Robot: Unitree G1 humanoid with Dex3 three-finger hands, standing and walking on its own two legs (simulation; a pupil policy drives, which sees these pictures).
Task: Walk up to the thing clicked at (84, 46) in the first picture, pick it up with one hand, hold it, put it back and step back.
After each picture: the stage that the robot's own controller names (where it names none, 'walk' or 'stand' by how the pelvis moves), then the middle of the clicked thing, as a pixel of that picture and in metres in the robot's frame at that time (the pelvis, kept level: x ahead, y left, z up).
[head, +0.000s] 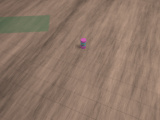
stand; (83, 43) +1.38 +0.02 -0.72
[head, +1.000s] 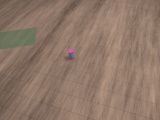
walk; (71, 54) +1.25 +0.25 -0.71
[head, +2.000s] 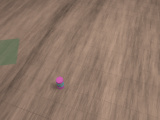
walk; (60, 83) +0.76 +0.26 -0.71
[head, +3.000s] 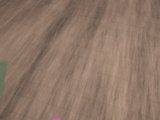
walk; out of the picture +0.42 +0.19 -0.70
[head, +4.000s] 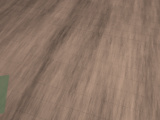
stand; out of the picture +0.29 +0.18 -0.72
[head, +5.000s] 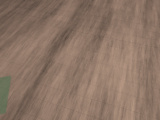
stand; out of the picture +0.30 +0.18 -0.72
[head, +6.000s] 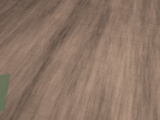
stand; out of the picture +0.32 +0.19 -0.72
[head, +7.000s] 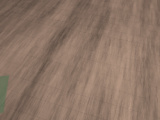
stand; out of the picture +0.31 +0.19 -0.73
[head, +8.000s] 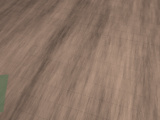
go down; out of the picture +0.30 +0.19 -0.73
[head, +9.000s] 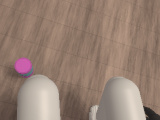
go down; (24, 68) +0.39 +0.23 -0.30
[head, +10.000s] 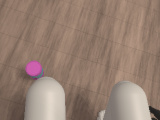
approach; (35, 71) +0.38 +0.23 -0.30
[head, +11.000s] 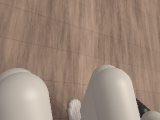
close in; out of the picture +0.37 +0.26 -0.22
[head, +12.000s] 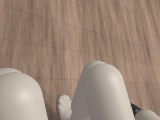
close; out of the picture +0.37 +0.27 -0.21
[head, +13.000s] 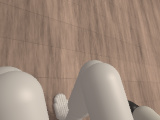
lift; out of the picture +0.36 +0.27 -0.22
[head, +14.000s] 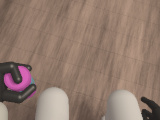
lift; (22, 83) +0.31 +0.22 -0.04
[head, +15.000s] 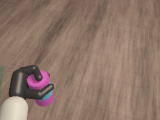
hold; (41, 89) +0.32 +0.16 +0.02
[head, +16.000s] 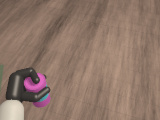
hold; (38, 90) +0.32 +0.17 +0.00
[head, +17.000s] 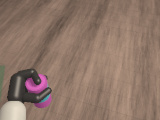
hold; (39, 91) +0.32 +0.17 +0.00
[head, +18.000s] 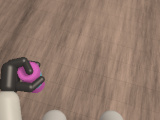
crouch; (32, 78) +0.36 +0.19 -0.06
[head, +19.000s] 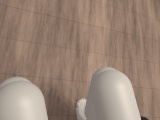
lower; out of the picture +0.40 +0.26 -0.17
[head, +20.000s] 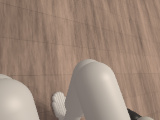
lower; out of the picture +0.40 +0.29 -0.22
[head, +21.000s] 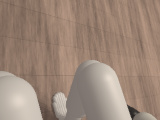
lower; out of the picture +0.39 +0.29 -0.22
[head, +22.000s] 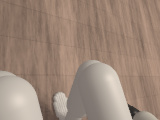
lower; out of the picture +0.39 +0.29 -0.22
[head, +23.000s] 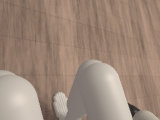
loosen; out of the picture +0.39 +0.29 -0.22
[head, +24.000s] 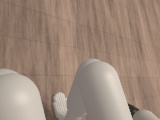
withdraw; out of the picture +0.38 +0.27 -0.22
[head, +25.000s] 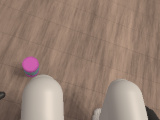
walk; (31, 67) +0.40 +0.23 -0.29
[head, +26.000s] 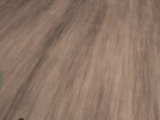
stand; out of the picture +0.33 +0.18 -0.65
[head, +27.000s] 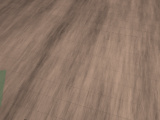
stand; out of the picture +0.36 +0.19 -0.66
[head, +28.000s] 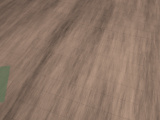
stand; out of the picture +0.35 +0.19 -0.68
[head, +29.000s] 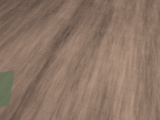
stand; out of the picture +0.37 +0.18 -0.72
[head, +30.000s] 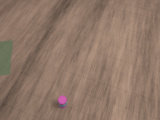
walk; (62, 102) +0.48 +0.15 -0.71
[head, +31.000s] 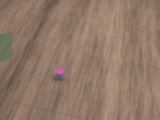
walk; (61, 74) +0.74 +0.24 -0.69
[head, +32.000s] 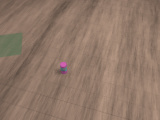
stand; (63, 68) +0.98 +0.22 -0.70
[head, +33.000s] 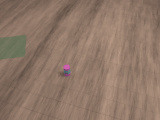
stand; (67, 70) +0.98 +0.19 -0.72
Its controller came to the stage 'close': yes
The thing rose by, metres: 0.71
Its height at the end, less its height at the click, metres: +0.00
